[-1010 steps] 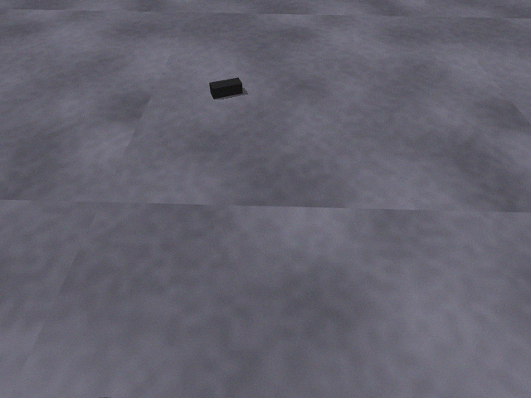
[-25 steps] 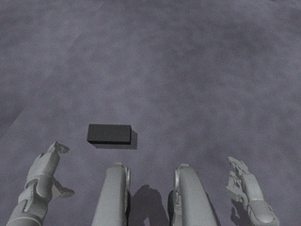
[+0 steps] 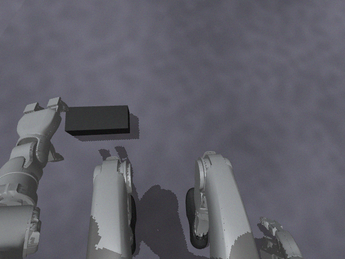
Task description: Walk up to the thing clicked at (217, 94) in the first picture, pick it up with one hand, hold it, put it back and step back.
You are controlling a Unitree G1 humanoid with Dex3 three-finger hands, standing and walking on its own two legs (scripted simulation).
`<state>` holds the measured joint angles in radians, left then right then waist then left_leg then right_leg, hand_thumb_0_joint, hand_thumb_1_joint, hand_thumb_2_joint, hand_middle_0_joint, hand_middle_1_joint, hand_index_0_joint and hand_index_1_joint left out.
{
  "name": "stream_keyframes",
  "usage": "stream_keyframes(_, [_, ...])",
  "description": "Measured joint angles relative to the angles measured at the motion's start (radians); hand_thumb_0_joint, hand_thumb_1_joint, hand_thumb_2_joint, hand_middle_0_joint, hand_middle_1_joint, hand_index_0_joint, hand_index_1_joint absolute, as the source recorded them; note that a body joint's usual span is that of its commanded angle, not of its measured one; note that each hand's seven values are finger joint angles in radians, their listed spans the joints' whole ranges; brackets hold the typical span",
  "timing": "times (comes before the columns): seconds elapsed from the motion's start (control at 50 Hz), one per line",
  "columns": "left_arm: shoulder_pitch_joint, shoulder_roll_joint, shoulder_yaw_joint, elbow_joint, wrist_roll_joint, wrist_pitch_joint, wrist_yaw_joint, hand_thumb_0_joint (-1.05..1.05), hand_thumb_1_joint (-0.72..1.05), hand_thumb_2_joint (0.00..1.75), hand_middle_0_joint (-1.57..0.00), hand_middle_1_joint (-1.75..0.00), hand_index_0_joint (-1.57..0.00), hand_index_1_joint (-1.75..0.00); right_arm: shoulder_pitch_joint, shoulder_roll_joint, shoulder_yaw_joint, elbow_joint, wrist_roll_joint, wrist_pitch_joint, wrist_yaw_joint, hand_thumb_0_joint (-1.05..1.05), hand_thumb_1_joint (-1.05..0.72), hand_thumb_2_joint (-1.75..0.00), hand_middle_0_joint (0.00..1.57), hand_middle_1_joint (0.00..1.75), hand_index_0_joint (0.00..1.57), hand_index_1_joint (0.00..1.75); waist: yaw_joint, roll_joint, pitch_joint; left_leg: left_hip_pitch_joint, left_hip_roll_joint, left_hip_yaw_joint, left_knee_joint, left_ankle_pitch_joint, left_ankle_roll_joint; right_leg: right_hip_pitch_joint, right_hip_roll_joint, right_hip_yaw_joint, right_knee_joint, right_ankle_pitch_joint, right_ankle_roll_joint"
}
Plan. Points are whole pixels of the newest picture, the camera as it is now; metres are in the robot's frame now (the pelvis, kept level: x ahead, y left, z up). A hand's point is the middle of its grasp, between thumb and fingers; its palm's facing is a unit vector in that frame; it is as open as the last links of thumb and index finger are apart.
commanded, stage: rise first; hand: left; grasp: from above
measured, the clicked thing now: (99, 120) +0.50 +0.23 -0.37
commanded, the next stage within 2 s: none
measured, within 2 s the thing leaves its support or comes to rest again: neither
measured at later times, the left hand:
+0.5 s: hand (67, 126) +0.43 +0.29 -0.21, palm faces -0.46 -0.04 -0.89, open 14.2 cm
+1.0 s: hand (74, 122) +0.45 +0.28 -0.24, palm faces -0.45 -0.04 -0.89, open 14.1 cm
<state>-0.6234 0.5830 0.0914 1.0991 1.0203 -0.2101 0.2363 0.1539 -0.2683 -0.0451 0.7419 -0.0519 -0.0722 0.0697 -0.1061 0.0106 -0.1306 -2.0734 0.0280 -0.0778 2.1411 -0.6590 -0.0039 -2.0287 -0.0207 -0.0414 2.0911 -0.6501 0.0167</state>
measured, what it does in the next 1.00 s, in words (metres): lowers itself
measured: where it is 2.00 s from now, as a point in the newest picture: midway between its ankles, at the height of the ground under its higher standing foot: (162, 231)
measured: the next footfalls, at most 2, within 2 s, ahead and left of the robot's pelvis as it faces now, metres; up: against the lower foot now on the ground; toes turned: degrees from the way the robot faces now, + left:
none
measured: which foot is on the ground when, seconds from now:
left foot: down 0.00-1.00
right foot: down 0.00-1.00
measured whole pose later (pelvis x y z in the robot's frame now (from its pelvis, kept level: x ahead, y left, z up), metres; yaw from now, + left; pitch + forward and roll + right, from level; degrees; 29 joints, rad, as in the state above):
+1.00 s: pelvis +0.01 +0.00 -0.07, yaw -2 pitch +34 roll -6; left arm -0.88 0.69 0.10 1.41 1.27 -0.25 0.43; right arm 0.14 -0.27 0.02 0.78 -0.15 -0.05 0.13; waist -0.20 -0.02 -0.06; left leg -2.29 0.02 -0.11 2.38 -0.70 0.00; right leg -2.23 -0.01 -0.05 2.31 -0.68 0.03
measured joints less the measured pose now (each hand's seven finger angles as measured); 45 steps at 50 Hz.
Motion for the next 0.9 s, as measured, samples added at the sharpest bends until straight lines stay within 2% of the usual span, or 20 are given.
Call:
stream_keyframes(0.22, [-0.103, 0.054, -0.008, 0.118, 0.14, -0.042, 0.078, 0.0, -0.54, 1.05, -0.06, -1.0, -0.06, -1.01, 0.01, -0.005, 0.019, 0.021, -0.033, 0.028, 0.023, 0.0, -0.9, -0.9, 0.21, 0.3, 0.21, 0.3, -0.042, -0.016, 0.017, -0.094, -0.006, -0.014, 0.097, -0.003, 0.005, -0.081, -0.001, -0.007, 0.084, -0.004, 0.006])
stream_keyframes(0.32, [-0.143, 0.066, -0.006, 0.157, 0.187, -0.047, 0.108, 0.0, -0.55, 1.05, -0.07, -0.99, -0.06, -1.0, -0.004, -0.001, 0.025, 0.024, -0.049, 0.029, 0.033, 0.0, -0.9, -0.9, 0.21, 0.3, 0.21, 0.3, -0.051, -0.017, 0.027, -0.124, -0.008, -0.016, 0.13, -0.007, 0.006, -0.109, 0.0, -0.006, 0.116, -0.008, 0.009])
stream_keyframes(0.44, [-0.187, 0.079, -0.007, 0.212, 0.225, -0.052, 0.131, 0.0, -0.55, 1.04, -0.07, -0.99, -0.07, -1.0, -0.023, 0.007, 0.034, 0.024, -0.066, 0.029, 0.044, 0.0, -0.91, -0.9, 0.21, 0.3, 0.21, 0.3, -0.06, -0.018, 0.04, -0.152, -0.008, -0.019, 0.163, -0.01, 0.005, -0.139, 0.003, -0.007, 0.149, -0.009, 0.009])
stream_keyframes(0.6, [-0.228, 0.094, 0.0, 0.259, 0.26, -0.066, 0.164, 0.0, -0.54, 1.03, -0.07, -0.99, -0.07, -1.0, -0.033, 0.012, 0.047, 0.031, -0.086, 0.029, 0.053, 0.0, -0.91, -0.9, 0.21, 0.3, 0.21, 0.3, -0.069, -0.024, 0.051, -0.181, -0.006, -0.026, 0.199, -0.017, 0.002, -0.17, 0.007, -0.009, 0.184, -0.012, 0.009])
stream_keyframes(0.9, [-0.255, 0.104, 0.002, 0.305, 0.257, -0.04, 0.19, 0.0, -0.53, 1.01, -0.07, -1.01, -0.08, -1.01, -0.015, 0.005, 0.057, 0.041, -0.095, 0.024, 0.056, 0.0, -0.91, -0.9, 0.21, 0.3, 0.21, 0.3, -0.092, -0.028, 0.057, -0.215, -0.005, -0.03, 0.235, -0.032, 0.001, -0.205, 0.011, -0.01, 0.216, -0.023, 0.01])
